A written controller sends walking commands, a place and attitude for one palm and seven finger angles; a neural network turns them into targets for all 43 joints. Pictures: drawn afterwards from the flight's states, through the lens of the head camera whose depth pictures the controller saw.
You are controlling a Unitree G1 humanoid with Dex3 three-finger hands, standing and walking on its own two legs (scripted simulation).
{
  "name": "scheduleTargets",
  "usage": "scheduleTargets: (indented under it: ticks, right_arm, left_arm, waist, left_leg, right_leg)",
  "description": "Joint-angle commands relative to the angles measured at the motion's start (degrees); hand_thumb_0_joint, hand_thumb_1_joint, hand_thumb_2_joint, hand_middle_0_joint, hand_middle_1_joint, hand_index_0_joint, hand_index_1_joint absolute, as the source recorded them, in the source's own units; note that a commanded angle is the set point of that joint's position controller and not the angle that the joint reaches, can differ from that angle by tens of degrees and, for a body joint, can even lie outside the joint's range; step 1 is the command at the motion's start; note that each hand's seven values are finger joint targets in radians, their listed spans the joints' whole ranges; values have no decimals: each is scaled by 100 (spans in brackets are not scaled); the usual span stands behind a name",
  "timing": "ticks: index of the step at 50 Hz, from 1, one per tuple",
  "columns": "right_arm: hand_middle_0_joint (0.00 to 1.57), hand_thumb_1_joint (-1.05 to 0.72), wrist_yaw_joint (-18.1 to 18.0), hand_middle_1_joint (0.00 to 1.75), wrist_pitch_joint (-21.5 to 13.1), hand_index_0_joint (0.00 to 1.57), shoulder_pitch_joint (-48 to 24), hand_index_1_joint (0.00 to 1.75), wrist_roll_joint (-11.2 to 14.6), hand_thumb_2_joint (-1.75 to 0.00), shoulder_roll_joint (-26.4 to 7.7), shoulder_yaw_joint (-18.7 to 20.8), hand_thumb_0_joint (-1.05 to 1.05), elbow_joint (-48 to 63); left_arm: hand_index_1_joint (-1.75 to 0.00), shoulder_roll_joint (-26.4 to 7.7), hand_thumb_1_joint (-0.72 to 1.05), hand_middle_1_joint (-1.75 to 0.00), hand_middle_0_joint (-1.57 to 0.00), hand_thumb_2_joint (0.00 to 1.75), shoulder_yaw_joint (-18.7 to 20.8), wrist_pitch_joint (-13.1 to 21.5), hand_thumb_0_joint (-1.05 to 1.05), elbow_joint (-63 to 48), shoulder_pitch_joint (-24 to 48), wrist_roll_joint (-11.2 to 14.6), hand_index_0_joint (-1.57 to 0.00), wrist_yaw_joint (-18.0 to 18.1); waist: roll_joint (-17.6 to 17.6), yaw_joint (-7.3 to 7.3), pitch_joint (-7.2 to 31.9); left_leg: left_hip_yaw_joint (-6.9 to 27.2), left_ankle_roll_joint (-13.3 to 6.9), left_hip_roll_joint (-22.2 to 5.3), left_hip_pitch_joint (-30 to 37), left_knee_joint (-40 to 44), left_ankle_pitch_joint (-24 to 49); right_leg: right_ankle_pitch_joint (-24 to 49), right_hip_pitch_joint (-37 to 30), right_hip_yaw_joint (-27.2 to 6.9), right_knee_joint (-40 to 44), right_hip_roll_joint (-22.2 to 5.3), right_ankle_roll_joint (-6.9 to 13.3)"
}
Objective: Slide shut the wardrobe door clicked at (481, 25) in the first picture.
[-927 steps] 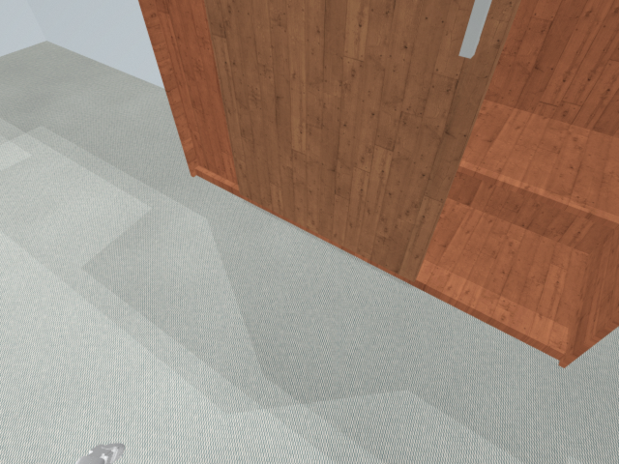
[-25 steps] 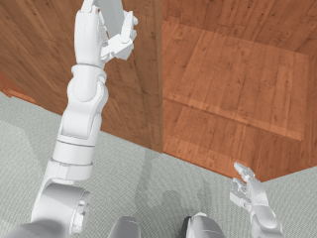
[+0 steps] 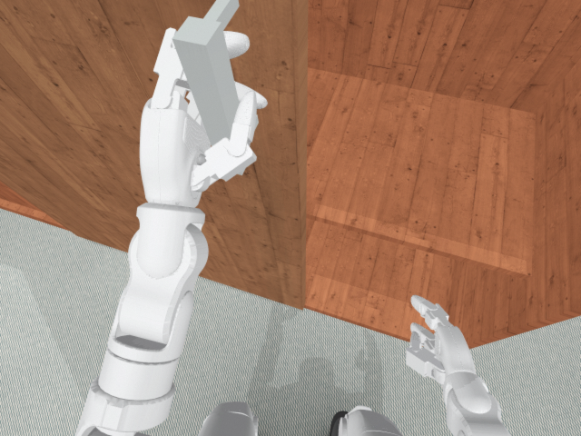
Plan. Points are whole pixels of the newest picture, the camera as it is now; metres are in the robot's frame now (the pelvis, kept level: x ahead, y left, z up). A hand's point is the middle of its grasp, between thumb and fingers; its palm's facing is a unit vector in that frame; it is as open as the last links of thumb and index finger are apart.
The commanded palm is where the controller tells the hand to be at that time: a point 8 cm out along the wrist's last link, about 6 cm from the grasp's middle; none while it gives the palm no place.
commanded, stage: step sideways, sliding the door along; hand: left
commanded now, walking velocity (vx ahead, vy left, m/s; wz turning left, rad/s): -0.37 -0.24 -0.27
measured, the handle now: (230, 92) +0.39 +0.12 +0.22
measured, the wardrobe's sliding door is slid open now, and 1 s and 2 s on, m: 0.43 0.25 0.02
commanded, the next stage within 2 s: none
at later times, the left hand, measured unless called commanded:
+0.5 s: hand (341, 168) +0.33 +0.01 +0.21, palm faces -0.08 -0.99 -0.06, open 6.7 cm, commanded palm +0.31 +0.02 +0.21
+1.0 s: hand (461, 196) +0.32 -0.08 +0.21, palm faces +0.03 -1.00 -0.06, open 6.1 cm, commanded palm +0.28 -0.10 +0.22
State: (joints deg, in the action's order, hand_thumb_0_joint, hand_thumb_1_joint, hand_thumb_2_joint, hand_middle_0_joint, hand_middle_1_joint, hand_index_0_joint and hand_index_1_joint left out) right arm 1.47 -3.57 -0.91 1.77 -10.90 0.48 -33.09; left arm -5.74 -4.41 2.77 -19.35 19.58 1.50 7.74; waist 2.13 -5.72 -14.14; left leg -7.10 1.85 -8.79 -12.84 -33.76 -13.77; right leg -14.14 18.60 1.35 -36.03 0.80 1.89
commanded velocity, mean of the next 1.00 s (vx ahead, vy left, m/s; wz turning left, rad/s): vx -0.13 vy -0.28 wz -0.11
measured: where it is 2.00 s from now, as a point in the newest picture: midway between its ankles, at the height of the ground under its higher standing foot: outside the picture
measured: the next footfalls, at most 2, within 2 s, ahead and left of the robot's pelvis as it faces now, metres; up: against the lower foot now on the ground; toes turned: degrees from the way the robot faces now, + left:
right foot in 0.22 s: +0.07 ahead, -0.11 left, +0.00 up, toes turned -8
right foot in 0.60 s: -0.04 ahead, -0.22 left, +0.00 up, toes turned -11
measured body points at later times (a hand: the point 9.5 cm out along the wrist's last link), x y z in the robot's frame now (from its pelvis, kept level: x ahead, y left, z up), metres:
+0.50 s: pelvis -0.04 -0.05 +0.00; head +0.08 -0.05 +0.43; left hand +0.33 +0.06 +0.21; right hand +0.18 -0.26 -0.11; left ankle -0.02 +0.14 -0.73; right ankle -0.01 -0.13 -0.70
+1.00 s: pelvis -0.11 -0.16 -0.01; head -0.05 -0.18 +0.43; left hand +0.31 -0.03 +0.21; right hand +0.05 -0.40 -0.12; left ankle -0.07 +0.06 -0.72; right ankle -0.08 -0.21 -0.73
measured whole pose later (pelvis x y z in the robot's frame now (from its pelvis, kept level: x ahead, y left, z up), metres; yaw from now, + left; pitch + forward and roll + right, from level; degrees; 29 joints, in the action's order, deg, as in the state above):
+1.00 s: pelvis -0.11 -0.16 -0.01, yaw -8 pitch -4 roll +0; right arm 1.7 -0.8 4.3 3.4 -11.6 2.5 -37.6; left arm -10.9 4.6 2.3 10.5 38.1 3.8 8.7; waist 1.2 -4.0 -13.5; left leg -0.3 2.6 -12.2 -14.0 -37.9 -18.6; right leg -15.7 14.9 5.6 -34.6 4.6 7.2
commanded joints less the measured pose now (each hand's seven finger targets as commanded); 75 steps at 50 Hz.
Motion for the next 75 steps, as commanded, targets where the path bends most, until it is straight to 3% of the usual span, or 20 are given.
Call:
scheduleTargets:
  ticks: [1,10,14,17,21,29,33,37,39,41,45,48,55,58,62,63,65,68,71,75]
  right_arm:
    - [20,-90,186,30,-208,20,-281,30,-46,-90,-641,390,0,1029]
    - [20,-90,188,30,-278,20,-470,30,10,-90,-447,260,0,786]
    - [20,-90,-9,30,-314,20,-318,30,7,-90,-258,280,0,698]
    - [20,-90,-60,30,-319,20,-419,30,-43,-90,-305,253,0,396]
    - [20,-90,187,30,-237,20,-451,30,-86,-90,-469,426,0,741]
    - [20,-90,153,30,-119,20,-250,30,150,-90,-560,353,0,791]
    - [20,-90,-45,30,-144,20,-99,30,204,-90,-412,358,0,633]
    - [20,-90,-135,30,-172,20,-125,30,105,-90,-420,308,0,506]
    - [20,-90,43,30,-69,20,-32,30,74,-90,-743,420,0,633]
    - [20,-90,134,30,-84,20,-281,30,47,-90,-607,366,0,732]
    - [20,-90,118,30,-14,20,-73,30,157,-90,-657,368,0,633]
    - [20,-90,-34,30,-36,20,24,30,221,-90,-527,407,0,451]
    - [20,-90,-37,30,-34,20,5,30,61,-90,-824,414,0,349]
    - [20,-90,-4,30,32,20,-73,30,45,-90,-717,342,0,450]
    - [20,-90,-72,30,54,20,13,30,184,-90,-521,402,0,493]
    - [20,-90,-96,30,9,20,-10,30,187,-90,-474,369,0,433]
    - [20,-90,-122,30,-89,20,108,30,191,-90,-250,253,0,340]
    - [20,-90,-315,30,-86,20,38,30,-6,-90,-605,313,0,110]
    - [20,-90,-60,30,174,20,-58,30,33,-90,-806,372,0,388]
    - [20,-90,-110,30,138,20,-191,30,76,-90,-582,275,0,551]
  left_arm:
    - [-140,387,90,-140,-45,90,-1641,1287,0,-2239,2487,-76,-45,-627]
    - [-140,-124,90,-140,-45,90,-1079,1366,0,-1638,3115,-275,-45,-608]
    - [-140,-139,90,-140,-45,90,-1105,1188,0,-1587,2694,-68,-45,-449]
    - [-140,-260,90,-140,-45,90,-1006,1264,0,-2277,2974,-67,-45,-347]
    - [-140,-296,90,-140,-45,90,-748,1389,0,-1707,3629,-213,-45,-468]
    - [-140,-25,90,-140,-45,90,-849,1082,0,-369,3892,-144,-45,-557]
    - [-140,-244,90,-140,-45,90,-775,854,0,-139,3668,38,-45,-450]
    - [-140,-172,90,-140,-45,90,-840,869,0,-675,4028,163,-45,-350]
    - [-140,131,90,-140,-45,90,-998,836,0,-57,3928,191,-45,-551]
    - [-140,17,90,-140,-45,90,-868,939,0,-162,4671,84,-45,-559]
    - [-140,72,90,-140,-45,90,-873,853,0,609,4938,51,-45,-595]
    - [-140,-126,90,-140,-45,90,-762,721,0,1026,4804,121,-45,-553]
    - [-140,-134,90,-140,-45,90,-729,826,0,951,4717,264,-45,-539]
    - [-140,-340,90,-140,-45,90,-537,851,0,725,4886,142,-45,-561]
    - [-140,-427,90,-140,-45,90,-414,712,0,991,4978,147,-45,-592]
    - [-140,-413,90,-140,-45,90,-435,693,0,1137,4761,197,-45,-551]
    - [-140,-461,90,-140,-45,90,-360,837,0,646,4913,186,-45,-481]
    - [-140,-948,90,-140,-45,90,-118,778,0,663,4849,165,-45,-321]
    - [-140,-630,90,-140,-45,90,23,666,0,1425,4524,243,-45,-517]
    - [-140,-684,90,-140,-45,90,67,609,0,1008,4920,131,-45,-621]
  waist:
    - [730,582,3590]
    - [812,760,3011]
    - [-1783,666,3351]
    - [-1116,869,3714]
    - [1270,706,3524]
    - [888,738,3105]
    - [-1815,746,3488]
    - [-527,822,3878]
    - [550,667,3720]
    - [1653,618,3189]
    - [854,671,3290]
    - [-1258,828,3507]
    - [668,656,3615]
    - [1316,630,3249]
    - [-1097,744,3763]
    - [-1183,755,3527]
    - [-1147,706,3563]
    - [89,862,3874]
    - [735,478,3495]
    - [540,522,3398]
  left_leg:
    - [652,-879,-1861,3381,857,6842]
    - [-324,-398,-1296,1799,-808,4818]
    - [468,31,244,-270,-1462,-2145]
    - [332,-13,-44,701,582,-170]
    - [795,-1143,-2202,2505,1014,5873]
    - [94,-493,-1383,2025,-363,3737]
    - [542,-76,219,59,-1591,-1370]
    - [525,-282,-357,1442,721,2072]
    - [1369,-946,-1734,2309,905,4894]
    - [954,-1069,-1851,1661,807,4401]
    - [511,-667,-1212,1303,-86,3009]
    - [390,-152,216,581,-988,-575]
    - [1539,-890,-1628,2006,1029,3913]
    - [866,-852,-1529,1571,465,4142]
    - [313,-263,15,677,-1067,511]
    - [493,-201,355,224,-1250,-1220]
    - [457,-218,548,8,-845,-1698]
    - [515,-306,-168,1345,1196,1345]
    - [1592,-1171,-1952,1306,1267,2571]
    - [753,-738,-1113,734,-580,2981]
  right_leg:
    - [-743,901,-188,-1478,-145,-179]
    - [1732,-958,313,351,-108,-99]
    - [7983,-2351,-1915,705,-1778,750]
    - [6416,-2062,-1152,205,-1377,471]
    - [-1286,412,-340,-1807,-175,-148]
    - [760,-816,197,729,-132,-199]
    - [5999,-1971,-1678,800,-1494,587]
    - [4545,-1587,-747,-91,-968,87]
    - [342,-437,-330,-657,-281,-199]
    - [-711,-435,-217,-769,-207,-141]
    - [889,-1317,-105,501,-234,-116]
    - [3833,-1665,-1760,1365,-1169,377]
    - [1068,-637,-468,-159,-253,-194]
    - [544,-1016,-203,230,-165,-107]
    - [4143,-2215,-1545,1355,-878,241]
    - [4800,-2113,-1978,1613,-1258,60]
    - [5092,-2330,-1435,1664,-1026,-1946]
    - [3928,-1801,-896,492,-729,-120]
    - [-609,-559,-701,-549,-117,-476]
    - [1293,-1747,-833,953,-292,-284]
